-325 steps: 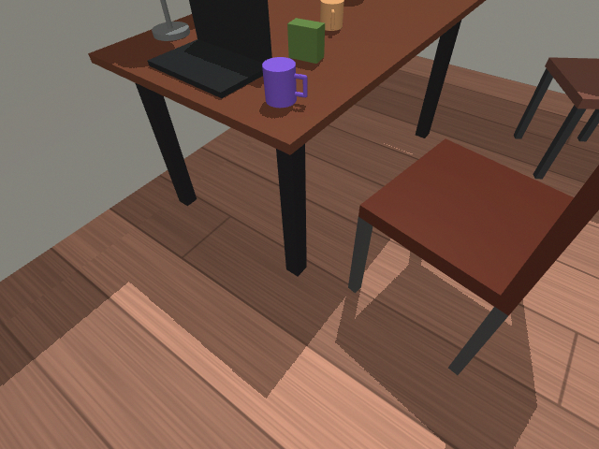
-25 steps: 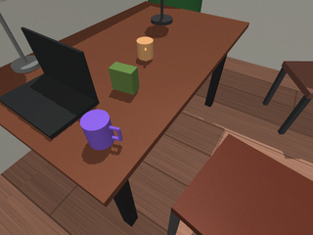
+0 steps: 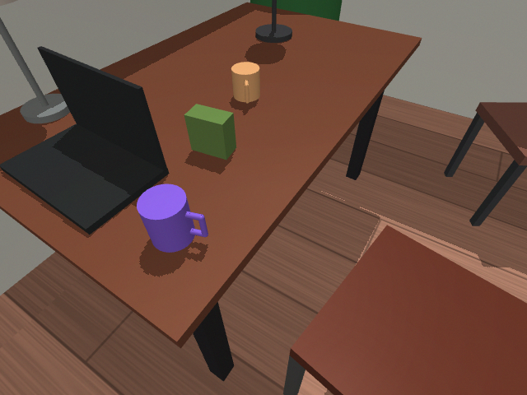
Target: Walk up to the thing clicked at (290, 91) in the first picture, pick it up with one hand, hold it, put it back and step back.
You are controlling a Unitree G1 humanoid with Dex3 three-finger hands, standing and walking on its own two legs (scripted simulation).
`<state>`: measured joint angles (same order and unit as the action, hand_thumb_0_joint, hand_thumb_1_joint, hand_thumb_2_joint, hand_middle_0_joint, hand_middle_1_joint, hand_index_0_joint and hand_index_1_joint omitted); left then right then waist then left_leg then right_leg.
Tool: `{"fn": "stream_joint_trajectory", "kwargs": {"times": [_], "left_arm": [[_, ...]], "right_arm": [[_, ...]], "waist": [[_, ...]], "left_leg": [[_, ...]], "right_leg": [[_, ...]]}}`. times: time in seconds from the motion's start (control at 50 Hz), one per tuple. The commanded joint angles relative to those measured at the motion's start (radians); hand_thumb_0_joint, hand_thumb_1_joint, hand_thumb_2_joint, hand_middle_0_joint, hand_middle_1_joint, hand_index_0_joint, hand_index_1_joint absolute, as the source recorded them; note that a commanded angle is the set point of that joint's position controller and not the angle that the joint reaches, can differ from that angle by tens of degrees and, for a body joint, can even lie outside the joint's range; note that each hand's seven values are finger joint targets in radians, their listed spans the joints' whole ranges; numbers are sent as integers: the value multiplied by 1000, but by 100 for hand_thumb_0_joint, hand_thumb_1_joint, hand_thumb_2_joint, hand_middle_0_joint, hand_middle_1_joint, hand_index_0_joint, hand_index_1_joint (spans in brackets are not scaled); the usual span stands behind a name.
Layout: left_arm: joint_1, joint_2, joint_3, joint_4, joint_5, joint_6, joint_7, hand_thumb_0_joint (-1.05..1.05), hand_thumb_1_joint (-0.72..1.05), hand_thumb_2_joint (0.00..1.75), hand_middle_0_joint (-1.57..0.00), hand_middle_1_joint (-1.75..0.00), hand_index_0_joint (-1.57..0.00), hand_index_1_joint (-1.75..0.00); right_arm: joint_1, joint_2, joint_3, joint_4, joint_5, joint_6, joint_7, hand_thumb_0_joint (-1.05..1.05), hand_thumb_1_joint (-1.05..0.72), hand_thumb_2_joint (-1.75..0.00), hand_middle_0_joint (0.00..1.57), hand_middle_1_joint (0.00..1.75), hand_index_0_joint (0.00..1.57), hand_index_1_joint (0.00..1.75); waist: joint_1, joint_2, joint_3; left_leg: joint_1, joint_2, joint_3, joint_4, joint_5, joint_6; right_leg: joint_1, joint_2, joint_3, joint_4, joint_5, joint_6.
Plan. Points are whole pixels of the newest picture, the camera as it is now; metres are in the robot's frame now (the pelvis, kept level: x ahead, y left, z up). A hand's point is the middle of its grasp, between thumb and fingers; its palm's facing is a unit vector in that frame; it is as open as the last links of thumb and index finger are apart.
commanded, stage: rise first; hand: left
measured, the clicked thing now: (176, 220) +0.44 +0.19 +0.01
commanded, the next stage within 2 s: go down in 1.86 s
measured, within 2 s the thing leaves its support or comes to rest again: neither
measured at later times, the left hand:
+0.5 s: hand (119, 388) +0.18 +0.25 -0.08, palm faces +0.26 -0.90 -0.35, open 14.7 cm
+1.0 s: hand (93, 360) +0.19 +0.25 +0.03, palm faces +0.34 -0.84 -0.41, open 17.5 cm
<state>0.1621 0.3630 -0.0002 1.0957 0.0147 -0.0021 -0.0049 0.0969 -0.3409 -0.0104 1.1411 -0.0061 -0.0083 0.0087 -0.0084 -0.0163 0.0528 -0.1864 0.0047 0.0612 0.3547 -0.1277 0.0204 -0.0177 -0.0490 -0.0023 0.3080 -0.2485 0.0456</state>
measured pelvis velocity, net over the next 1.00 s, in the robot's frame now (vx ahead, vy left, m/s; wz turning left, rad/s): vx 0.00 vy -0.03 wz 0.00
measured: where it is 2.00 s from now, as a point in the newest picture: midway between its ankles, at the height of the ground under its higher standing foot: outside the picture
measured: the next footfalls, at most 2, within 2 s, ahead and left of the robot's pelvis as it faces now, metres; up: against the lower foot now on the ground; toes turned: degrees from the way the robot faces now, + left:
none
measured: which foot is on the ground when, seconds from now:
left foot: down 0.00-1.00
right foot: down 0.00-1.00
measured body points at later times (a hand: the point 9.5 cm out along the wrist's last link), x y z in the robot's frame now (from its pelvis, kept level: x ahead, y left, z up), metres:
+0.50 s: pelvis +0.00 -0.02 +0.00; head +0.01 -0.02 +0.45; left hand +0.16 +0.29 -0.06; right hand +0.15 -0.28 -0.10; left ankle +0.04 +0.10 -0.75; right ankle -0.05 -0.15 -0.75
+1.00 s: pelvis +0.00 -0.03 +0.00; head +0.01 -0.05 +0.45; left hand +0.16 +0.29 +0.05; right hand +0.15 -0.30 -0.11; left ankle +0.04 +0.10 -0.75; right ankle -0.05 -0.15 -0.75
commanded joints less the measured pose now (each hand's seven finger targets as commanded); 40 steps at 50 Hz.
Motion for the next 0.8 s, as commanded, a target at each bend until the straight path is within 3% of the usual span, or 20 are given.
{"fn": "stream_joint_trajectory", "kwargs": {"times": [0.0, 0.04, 0.06, 0.08, 0.1, 0.12, 0.14, 0.2, 0.24, 0.32, 0.36, 0.4, 0.44, 0.52, 0.56, 0.68, 0.7, 0.72, 0.74, 0.78], "left_arm": [[-14, 202, 38, -57, 2, -21, 13, 0, 90, 90, -20, -30, -20, -30], [-16, 207, 40, -60, 4, -22, 15, 0, 82, 82, -12, -22, -12, -22], [-367, 15, 5, -410, -77, -112, 21, 0, 74, 74, -4, -14, -4, -14], [-397, 79, 16, -452, -112, -150, 47, 0, 66, 66, -8, -6, -6, -8], [-287, 152, 59, -339, -106, -146, 62, 0, 58, 58, -8, -6, -6, -9], [-223, 201, 110, -282, -109, -132, 67, 0, 50, 50, -9, -6, -7, -9], [-210, 222, 168, -318, -106, -125, 75, 0, 42, 42, -10, -8, -8, -9], [-114, 209, 194, -315, -88, -130, 95, 0, 23, 27, -8, -8, -8, -8], [-37, 183, 235, -325, -55, -122, 89, 0, 15, 21, -7, -7, -8, -6], [0, 143, 242, -473, -60, -108, 100, 0, -2, 14, -5, -5, -6, -4], [-3, 104, 213, -559, -67, -110, 95, 0, -12, 11, -4, -4, -5, -4], [-14, 114, 224, -633, -65, -115, 101, 0, -26, 8, -4, -4, -4, -4], [-42, 128, 226, -706, -65, -125, 102, 0, -37, 5, -3, -3, -3, -3], [-20, 163, 268, -829, -58, -142, 113, 0, -54, 1, -4, -4, -4, -4], [-28, 193, 299, -890, -55, -148, 117, 0, -55, 1, -4, -5, -5, -5], [119, 147, 311, -988, -58, -149, 102, 0, -54, 0, -4, -5, -5, -4], [124, 132, 299, -1026, -60, -152, 96, 0, -54, 0, -4, -5, -5, -4], [126, 155, 330, -1029, -64, -151, 96, 0, -55, 0, -4, -4, -5, -4], [121, 146, 324, -1047, -64, -151, 89, 0, -54, 0, -4, -4, -5, -4], [111, 161, 342, -1088, -66, -160, 84, 0, -56, 0, -5, -5, -5, -4]], "right_arm": [[-45, -232, -42, -51, 0, -21, -11, 0, -90, -90, 20, 30, 20, 30], [-51, -231, -44, -55, 0, -22, -11, 0, -82, -82, 12, 22, 12, 22], [-402, -44, 6, -406, 105, -140, -23, 0, -74, -74, 5, 14, 5, 14], [-324, -105, -8, -451, 113, -153, -42, 0, -66, -66, 5, 6, 5, 6], [-185, -193, -64, -300, 103, -136, -61, 0, -58, -58, 5, 5, 5, 5], [-133, -210, -93, -250, 101, -121, -61, 0, -50, -50, 5, 5, 5, 5], [-128, -225, -125, -254, 101, -123, -68, 0, -42, -42, 5, 5, 5, 5], [-60, -164, -117, -298, 82, -129, -85, 0, -26, -24, 5, 5, 5, 5], [67, -147, -171, -314, 53, -113, -77, 0, -14, -20, 5, 5, 5, 5], [1, -89, -126, -445, 54, -100, -72, 0, 8, -14, 5, 5, 5, 5], [20, -34, -90, -486, 61, -89, -66, 0, 20, -11, 5, 5, 5, 5], [20, -50, -97, -557, 58, -92, -71, 0, 30, -8, 5, 5, 5, 5], [9, -12, -60, -598, 58, -96, -70, 0, 39, -6, 5, 5, 5, 5], [35, -50, -87, -697, 51, -109, -85, 0, 50, -3, 5, 5, 5, 5], [20, -61, -96, -693, 44, -110, -90, 0, 51, -2, 5, 5, 5, 5], [172, -33, -115, -647, 37, -105, -86, 0, 52, -2, 5, 5, 5, 5], [160, -4, -92, -631, 39, -103, -79, 0, 52, -2, 5, 5, 5, 5], [144, -28, -121, -627, 39, -100, -79, 0, 52, -2, 5, 5, 5, 5], [124, -1, -89, -616, 37, -99, -72, 0, 52, -2, 5, 5, 5, 5], [66, -25, -118, -625, 37, -100, -71, 0, 52, -2, 5, 5, 5, 5]], "waist": [[-1, 24, -56], [-1, 17, -78], [-28, 72, -69], [9, -1, -94], [-33, 61, -55], [-5, 49, -22], [7, 56, -131], [12, 52, -261], [2, 65, -273], [53, 85, -265], [47, 92, -202], [35, 59, -177], [37, 70, -144], [32, 31, -181], [44, 72, -170], [29, 57, -119], [35, 63, -99], [34, 55, -93], [46, 43, -90], [46, 47, -89]], "left_leg": [[112, 130, -144, -65, 46, 5], [132, 130, -140, -53, 91, 5], [-2, 21, -29, 23, 9, -24], [72, 39, -48, -20, -68, -30], [81, 36, -42, -33, -108, -33], [17, 36, -30, -12, -98, -30], [46, 38, -33, 13, -44, -39], [84, 30, -16, 52, 104, -28], [106, 21, -9, 54, 138, -23], [118, 16, -5, 23, 156, -30], [87, 17, 2, 6, 108, -31], [76, 16, 5, -3, 68, -24], [67, 14, 12, -10, 34, -21], [113, 15, 11, 3, 126, -13], [118, 13, 10, -2, 117, -16], [150, 7, 17, -2, 158, -11], [145, 7, 15, -7, 151, -10], [141, 6, 16, -5, 150, -8], [137, 8, 13, -6, 152, -8], [137, 10, 11, -13, 133, -8]], "right_leg": [[-118, -92, 54, -75, 61, -62], [-114, -93, 54, -69, 91, -61], [-278, 55, -32, 49, 78, -62], [-218, 49, -36, 21, 17, -62], [-258, 53, -38, 20, -1, -67], [-246, 58, -46, 36, -2, -64], [-230, 64, -46, 63, 42, -68], [-214, 56, -35, 77, 162, -59], [-216, 56, -31, 66, 188, -58], [-175, 55, -38, 43, 184, -57], [-196, 55, -38, 25, 139, -60], [-198, 53, -36, 11, 112, -56], [-203, 49, -29, -3, 85, -56], [-157, 46, -27, 7, 186, -46], [-157, 47, -22, 9, 172, -52], [-150, 44, -29, 2, 229, -43], [-165, 43, -33, 1, 220, -43], [-168, 40, -33, -2, 226, -40], [-163, 42, -36, -3, 223, -40], [-165, 40, -34, -5, 204, -41]]}}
